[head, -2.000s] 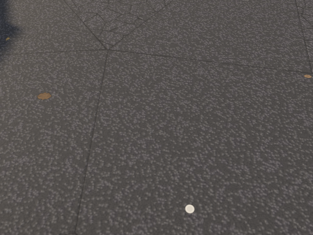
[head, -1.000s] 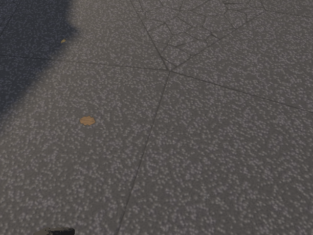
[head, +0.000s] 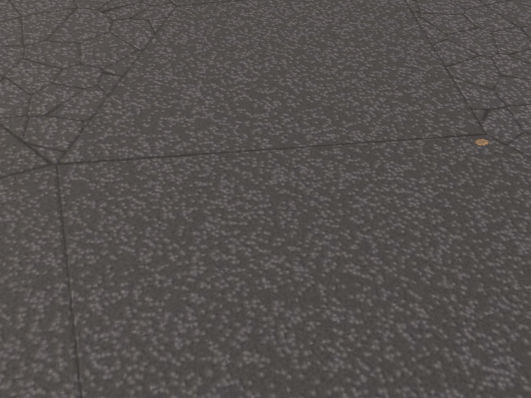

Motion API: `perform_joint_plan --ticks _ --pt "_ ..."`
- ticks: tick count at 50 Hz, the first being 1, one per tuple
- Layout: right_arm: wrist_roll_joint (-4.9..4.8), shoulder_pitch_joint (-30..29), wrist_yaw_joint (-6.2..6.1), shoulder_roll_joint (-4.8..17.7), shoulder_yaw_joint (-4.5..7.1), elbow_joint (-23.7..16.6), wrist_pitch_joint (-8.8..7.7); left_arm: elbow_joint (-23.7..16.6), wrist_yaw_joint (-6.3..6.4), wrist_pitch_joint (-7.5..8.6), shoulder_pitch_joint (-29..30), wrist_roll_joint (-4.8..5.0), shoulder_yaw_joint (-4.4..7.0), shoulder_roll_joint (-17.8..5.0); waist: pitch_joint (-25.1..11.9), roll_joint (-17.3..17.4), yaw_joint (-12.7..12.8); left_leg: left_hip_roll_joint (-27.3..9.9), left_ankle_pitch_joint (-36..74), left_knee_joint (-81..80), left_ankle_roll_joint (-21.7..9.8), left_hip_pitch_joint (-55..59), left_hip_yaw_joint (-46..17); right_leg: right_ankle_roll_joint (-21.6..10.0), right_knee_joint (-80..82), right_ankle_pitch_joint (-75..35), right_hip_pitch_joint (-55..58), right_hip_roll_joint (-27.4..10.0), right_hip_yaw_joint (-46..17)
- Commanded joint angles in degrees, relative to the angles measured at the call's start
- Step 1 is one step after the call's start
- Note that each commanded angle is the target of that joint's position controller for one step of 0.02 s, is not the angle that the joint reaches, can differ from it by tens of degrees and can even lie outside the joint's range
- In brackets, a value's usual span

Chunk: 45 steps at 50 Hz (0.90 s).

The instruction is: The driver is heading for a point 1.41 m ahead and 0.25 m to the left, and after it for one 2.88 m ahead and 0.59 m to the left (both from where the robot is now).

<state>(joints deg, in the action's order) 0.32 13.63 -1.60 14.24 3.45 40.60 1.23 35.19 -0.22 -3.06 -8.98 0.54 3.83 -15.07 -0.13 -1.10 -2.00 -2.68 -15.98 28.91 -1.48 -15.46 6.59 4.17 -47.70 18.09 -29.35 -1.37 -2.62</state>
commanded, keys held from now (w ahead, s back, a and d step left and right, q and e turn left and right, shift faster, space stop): no key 0.84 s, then w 0.16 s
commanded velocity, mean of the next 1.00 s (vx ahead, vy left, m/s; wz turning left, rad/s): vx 0.02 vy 0.00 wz -0.08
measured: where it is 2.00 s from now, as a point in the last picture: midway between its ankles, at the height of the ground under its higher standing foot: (281, 355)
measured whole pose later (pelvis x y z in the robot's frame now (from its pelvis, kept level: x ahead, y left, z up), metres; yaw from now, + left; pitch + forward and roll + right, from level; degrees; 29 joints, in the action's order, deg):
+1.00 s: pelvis +0.08 -0.01 -0.02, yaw -3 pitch +0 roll +0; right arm -1.3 19.6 -2.0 12.4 3.6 47.8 -1.2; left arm 52.4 1.4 -0.3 -14.1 1.7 4.1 -11.8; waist -1.2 0.0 -0.6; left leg -2.5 -27.2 39.3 0.1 -12.2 2.6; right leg -2.2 -41.3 28.3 -14.6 0.6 -2.8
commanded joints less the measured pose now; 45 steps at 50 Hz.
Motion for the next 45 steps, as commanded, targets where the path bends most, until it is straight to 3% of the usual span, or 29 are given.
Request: perform_joint_plan --ticks 1,2,3,4,5,6,7,9,10,12,13,16,18,25,42,43,45 --pt "-1.03 -2.2 0.29 9.3 2.12 -3.1 -0.74 -4.11 -0.59 1.39 0.79 0.16 0.64 -2.48 -3.63 9.29 1.38 -12.85 13.54 -5.75 -10.57 2.7 -11.81 -2.81 14.56 -1.0 8.2 2.2 4.14" --pt "-1.37 -1.4 0.34 8.06 1.64 -2.4 -0.76 -3.28 -0.61 1.47 -1.15 -0.01 0.8 -2.46 -4.33 8.51 2.48 -11.71 14.92 -3.01 -8.42 1.31 -10.85 -4.21 23.08 -6.7 14.69 2.97 4.38" --pt "-0.87 0.96 0.56 6.23 0.98 -1.43 -1.37 -3.41 -0.24 1.5 -2.44 -0.48 1.08 -3.83 -5.99 6.9 2.64 -9.85 13.82 0.16 -4.19 -2.09 -9.07 -5.54 26.62 -14.19 23.1 0.53 0.24" --pt "1.82 1.95 1.32 3.16 -0.28 -2.74 -2.35 -4.12 0.7 1.42 -5.13 -1.09 1.81 -8.57 -11.47 -4.51 1.2 -5.74 2.0 11.83 1.6 -10.64 -4.4 -8.81 23.03 -37.21 35.15 -11.28 -13.12" --pt "1.48 1.79 1.77 2.03 -1.1 -3.88 -2.94 -2.93 0.56 1.48 -0.92 -2.0 1.17 -7.26 -11.65 -15.27 -0.6 -3.58 -11.06 11.08 4.27 -13.24 -5.75 -17.2 22.6 -34.97 29.6 -16.73 -18.94" --pt "0.84 -1.79 1.45 5.59 -0.11 -4.01 -2.73 -3.78 0.26 1.61 0.71 -2.33 0.59 -3.62 -9.72 -11.04 1.5 -3.48 -11.54 11.49 5.51 -12.41 -6.91 -18.13 23.97 -27.1 26.6 -14.14 -17.59" --pt "0.55 -2.71 1.54 5.91 0.08 -3.83 -2.42 -2.9 0.09 1.87 1.54 -2.54 -0.02 -2.05 -8.86 -9.56 1.01 -3.23 -8.54 9.82 5.55 -10.92 -6.85 -16.02 24.46 -21.62 24.67 -11.96 -15.26" --pt "1.46 -0.25 1.62 4.91 -0.01 -2.24 -1.57 -3.4 -0.35 1.99 5.23 -1.78 0.11 -2.81 -6.19 -6.79 -0.87 -2.59 1.93 3.79 5.58 -3.09 -5.91 -11.28 24.68 -11.49 17.22 -7.54 -10.4" --pt "1.71 0.3 1.92 4.63 -0.15 -2.11 -1.48 -3.03 -0.49 1.92 5.08 -1.89 0.07 -2.75 -4.96 -6.18 -1.08 -2.61 5.66 2.24 5.51 -0.07 -5.99 -9.48 24.59 -7.31 14.66 -5.51 -8.74" --pt "1.15 1.29 2.2 6.87 0.52 -1.32 -1.84 -2.62 -0.8 1.92 3.41 -1.69 -0.12 -1.71 -0.83 -0.62 0.47 -2.64 4.95 1.13 4.24 -1.19 -6.07 -7.54 23.88 -4.72 13.64 -2.6 -6.58" --pt "0.84 1.01 2.21 6.31 0.51 -1.2 -2.09 -2.0 -0.8 2.1 2.92 -1.63 -0.11 -1.85 -0.1 0.05 0.33 -2.59 5.56 0.7 3.81 -1.51 -6.13 -7.23 22.51 -8.26 14.52 -2.25 -6.22" --pt "0.76 1.31 2.15 5.58 0.57 -0.99 -3.04 -0.94 -0.38 2.14 2.31 -1.33 0.47 -1.94 -2.71 0.95 0.63 -2.85 10.81 1.05 3.86 -0.38 -6.05 -7.35 18.99 -20.45 18.47 -1.61 -5.05" --pt "0.58 1.88 2.16 4.9 0.51 -0.65 -3.05 -0.24 -0.37 1.91 2.29 -1.14 0.51 -1.02 -4.15 1.29 0.62 -2.68 11.51 1.62 4.03 0.73 -5.63 -7.45 18.25 -23.04 19.71 -1.46 -4.77" --pt "0.52 1.7 1.87 4.89 0.89 -0.79 -2.33 2.51 -0.47 1.63 2.14 -0.93 0.87 -0.42 -3.65 1.14 0.56 -2.4 12.85 1.97 3.8 3.35 -5.21 -6.86 17.75 -23.35 18.75 -0.79 -3.93" --pt "0.26 2.43 0.7 3.75 1.15 2.95 -1.74 12.21 1.5 1.22 -0.67 -0.6 1.04 -1.43 -0.46 0.98 1.18 -1.62 13.38 -0.63 3.43 5.04 -4.39 -5.3 18.48 -21.28 19.5 -0.5 -2.41" --pt "0.17 3.36 0.53 3.75 1.29 3.75 -1.61 13.17 1.72 1.11 -1.5 -0.5 1.14 -1.54 -1.3 0.93 1.26 -0.83 8.62 -0.41 3.25 5.29 -3.5 -5.48 18.25 -16.42 19.87 0.26 -1.57" --pt "-0.68 4.07 0.07 4.2 1.73 4.41 -1.31 14.48 2.05 1.0 -2.93 0.42 1.68 -2.42 0.34 1.51 1.47 0.49 -10.19 0.66 1.19 2.36 -2.9 -7.1 16.26 4.66 17.04 2.47 0.44"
